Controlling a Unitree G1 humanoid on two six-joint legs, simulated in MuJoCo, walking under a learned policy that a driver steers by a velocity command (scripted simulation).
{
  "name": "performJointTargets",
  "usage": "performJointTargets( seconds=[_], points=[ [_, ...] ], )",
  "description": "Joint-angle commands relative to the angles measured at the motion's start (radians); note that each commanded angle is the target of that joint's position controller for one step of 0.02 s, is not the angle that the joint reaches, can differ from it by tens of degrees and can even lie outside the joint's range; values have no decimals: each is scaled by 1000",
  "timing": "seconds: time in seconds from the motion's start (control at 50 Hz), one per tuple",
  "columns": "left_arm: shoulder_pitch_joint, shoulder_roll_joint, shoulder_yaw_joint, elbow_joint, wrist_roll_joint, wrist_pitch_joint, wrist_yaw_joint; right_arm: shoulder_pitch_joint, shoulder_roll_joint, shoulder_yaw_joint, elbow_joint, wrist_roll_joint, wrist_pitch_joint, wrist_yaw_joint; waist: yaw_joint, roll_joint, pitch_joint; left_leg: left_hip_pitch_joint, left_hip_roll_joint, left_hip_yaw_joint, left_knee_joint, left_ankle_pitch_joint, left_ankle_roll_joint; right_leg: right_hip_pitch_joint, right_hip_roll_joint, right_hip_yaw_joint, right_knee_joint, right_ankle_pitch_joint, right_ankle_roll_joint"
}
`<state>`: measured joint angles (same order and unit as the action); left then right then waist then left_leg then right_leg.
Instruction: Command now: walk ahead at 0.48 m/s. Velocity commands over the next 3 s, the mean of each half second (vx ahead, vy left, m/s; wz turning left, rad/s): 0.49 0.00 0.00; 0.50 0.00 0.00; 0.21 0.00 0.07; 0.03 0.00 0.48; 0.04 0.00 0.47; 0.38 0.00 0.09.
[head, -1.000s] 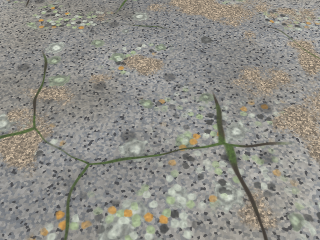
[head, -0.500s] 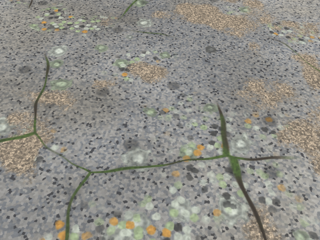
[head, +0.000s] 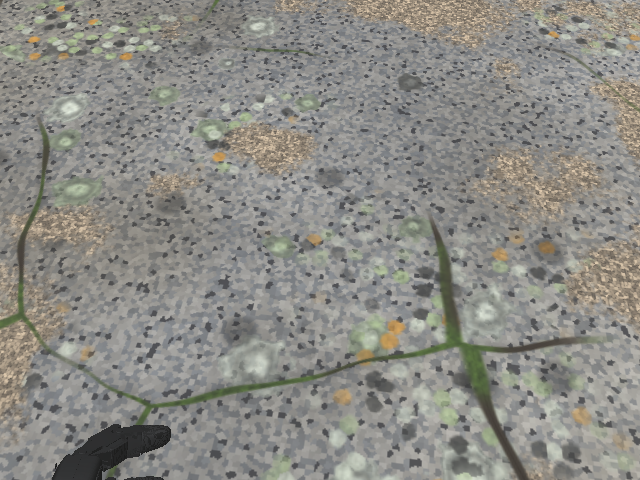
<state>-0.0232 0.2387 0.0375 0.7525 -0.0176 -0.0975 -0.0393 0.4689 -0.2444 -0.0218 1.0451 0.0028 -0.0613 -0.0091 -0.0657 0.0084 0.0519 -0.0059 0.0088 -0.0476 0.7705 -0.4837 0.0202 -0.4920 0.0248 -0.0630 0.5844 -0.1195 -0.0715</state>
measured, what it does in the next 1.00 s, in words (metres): walks ahead: left foot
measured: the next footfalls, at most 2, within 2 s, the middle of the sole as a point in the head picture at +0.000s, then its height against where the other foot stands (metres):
left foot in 0.50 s outside the picture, level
right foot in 1.04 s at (354, 338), level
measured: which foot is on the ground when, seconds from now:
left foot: up 0.00-0.48, down 0.50-1.00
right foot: down 0.00-0.50, up 0.52-1.00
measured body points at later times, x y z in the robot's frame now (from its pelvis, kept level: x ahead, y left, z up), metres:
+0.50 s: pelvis +0.29 +0.03 +0.01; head +0.32 +0.05 +0.45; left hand +0.24 +0.31 -0.14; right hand +0.51 -0.20 -0.08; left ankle +0.42 +0.14 -0.72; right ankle +0.12 -0.09 -0.71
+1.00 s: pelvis +0.55 +0.03 +0.02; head +0.58 +0.03 +0.47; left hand +0.77 +0.25 -0.08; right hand +0.51 -0.25 -0.12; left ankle +0.42 +0.14 -0.72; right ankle +0.72 -0.10 -0.70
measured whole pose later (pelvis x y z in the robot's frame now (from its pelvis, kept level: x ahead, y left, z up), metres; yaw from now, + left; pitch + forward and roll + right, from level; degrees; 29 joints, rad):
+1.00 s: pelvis +0.55 +0.03 +0.02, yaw -1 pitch +2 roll +2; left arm 0.01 0.25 0.03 0.82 -0.02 -0.08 -0.04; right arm 0.39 -0.27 -0.05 0.97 0.01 -0.07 0.00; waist -0.08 -0.04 0.02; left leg 0.08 -0.05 0.05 0.21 -0.32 0.02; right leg -0.56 -0.06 0.00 0.52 0.00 -0.04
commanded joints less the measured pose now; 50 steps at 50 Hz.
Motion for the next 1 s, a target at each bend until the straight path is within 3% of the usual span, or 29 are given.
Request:
performJointTargets(
  seconds=[0.02, 0.04, 0.06, 0.08, 0.14, 0.22, 0.3, 0.38, 0.44, 0.46, 0.48, 0.5, 0.52, 0.54, 0.56, 0.58, 0.6, 0.64, 0.68, 0.76, 0.84, 0.92, 0.96, 1.0],
  points=[
    [341, 162, 48, 69, 4, 4, 11, -42, -144, -26, -118, 46, -66, 16, 167, -172, -217, -725, 11, -81, 610, 10, 38, 749, -372, 692, -333, -314, -218],
    [254, 139, 40, 55, 7, -2, 9, -108, -150, -27, -136, 46, -73, 10, 133, -71, -132, -687, 66, -57, 568, 108, 43, 580, -337, 552, -360, -188, -195],
    [206, 116, 33, 52, 16, -8, 3, -132, -138, -33, -140, 33, -70, 3, 98, -26, -80, -642, 100, -42, 511, 168, 38, 451, -296, 446, -386, -69, -179],
    [182, 95, 26, 56, 26, -15, 0, -105, -118, -36, -136, 23, -56, 0, 58, -52, -77, -573, 131, -51, 469, 206, 36, 374, -259, 368, -412, -15, -166],
    [201, 99, 25, 91, 16, -25, -2, -98, -76, -34, -146, 14, -22, -4, 26, -70, -39, -543, 153, -30, 377, 230, 12, 263, -229, 267, -476, 37, -181],
    [279, 149, 34, 127, 16, -20, 25, -272, -88, -35, -218, -3, -20, -5, 62, -44, 16, -669, 161, -13, 139, 434, -27, 284, -217, 206, -510, 76, -179],
    [358, 176, 35, 157, 4, -9, 38, -427, -64, -22, -263, 5, -34, 12, 119, -39, 23, -606, 107, 38, -121, 609, -29, 323, -190, 135, -501, 100, -139],
    [432, 184, 37, 197, -4, 12, 41, -528, -79, -18, -314, 16, -40, 35, 144, -44, 39, -642, 87, 27, -225, 556, -8, 481, -251, 149, -439, 118, -129],
    [421, 203, 45, 201, -4, 31, 45, -501, -115, -28, -327, 17, -48, 49, 105, -70, 5, -573, 60, 39, -268, 435, 32, 570, -287, 161, -349, 257, -102],
    [400, 211, 47, 197, -2, 37, 45, -430, -138, -40, -312, 16, -50, 49, 60, -83, -38, -464, 30, 67, -284, 409, 51, 571, -271, 143, -263, 415, -87],
    [391, 193, 39, 191, 5, 43, 45, -275, -180, -65, -264, 16, -50, 43, -13, -72, -134, -255, 3, 89, -297, 416, 81, 529, -218, 103, -81, 529, -62],
    [398, 156, 20, 163, 23, 42, 47, -82, -255, -88, -223, 4, -47, 33, -77, 13, -291, 58, 153, -74, -258, 448, 144, 340, -157, 56, 219, 340, -28],
    [527, 13, -21, 158, 21, 18, 34, -9, -335, -107, -196, -3, -39, 36, -14, 286, -418, 411, 379, -558, -363, 249, 311, -83, 36, 42, 580, -276, 43],
    [484, 109, -2, 175, -3, -6, 30, -14, -225, -78, -203, 4, -39, 38, -47, 212, -419, 408, 382, -682, -462, 138, 302, -204, 11, 187, 714, -447, 31],
    [385, 181, 18, 143, -29, -22, 27, -104, -183, -63, -220, 4, -42, 35, -35, 157, -260, 278, 349, -529, -478, 176, 253, -271, -43, 181, 737, -375, 12],
    [327, 177, 17, 130, -29, -26, 33, -183, -161, -55, -239, -1, -44, 34, -5, 76, -182, 136, 311, -403, -498, 281, 229, -242, -98, 152, 697, -280, 11],
    [295, 166, 22, 126, -12, -22, 39, -233, -134, -48, -244, -6, -46, 37, 21, 36, -117, 14, 272, -313, -530, 379, 216, -206, -130, 140, 629, -220, 17],
    [326, 130, 23, 135, 0, 2, 40, -257, -110, -41, -240, -14, -52, 42, 70, 62, -97, -98, 228, -223, -588, 454, 206, -106, -162, 143, 558, -158, 27],
    [325, 100, 19, 133, 4, 21, 42, -236, -129, -46, -223, -7, -59, 41, 85, 53, -74, -141, 220, -166, -625, 512, 220, -107, -170, 131, 501, -128, 44],
    [189, 97, 20, 86, 16, 25, 41, -179, -159, -54, -191, -4, -50, 21, 60, 37, -26, -121, 202, -87, -662, 544, 211, -200, -171, 120, 286, 63, 73],
    [50, 76, 10, 49, 10, 14, 29, -118, -172, -55, -159, 5, -41, 9, 14, 45, 3, -109, 169, -16, -673, 510, 177, -148, -131, 78, 61, 228, 72],
    [-57, 82, 6, 7, 1, 4, 10, -52, -178, -59, -118, 12, -24, 6, -13, 46, 32, 17, 219, -24, -630, 523, 174, -177, -111, 77, -37, 192, 53],
    [-72, 96, 9, -9, -1, -3, -2, -52, -187, -64, -108, 15, -13, 1, 0, 55, 31, 82, 251, -34, -586, 577, 163, -175, -104, 80, -70, 126, 29],
    [-19, 124, 20, -1, -1, -8, -8, -73, -200, -70, -110, 15, -4, -3, 40, 76, -7, 112, 257, -30, -513, 738, 144, -72, -74, 56, -90, 56, 3]
  ],
)
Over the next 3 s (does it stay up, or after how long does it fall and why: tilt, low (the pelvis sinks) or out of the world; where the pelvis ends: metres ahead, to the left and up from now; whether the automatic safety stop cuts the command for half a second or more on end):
stays up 0.90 0.06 0.02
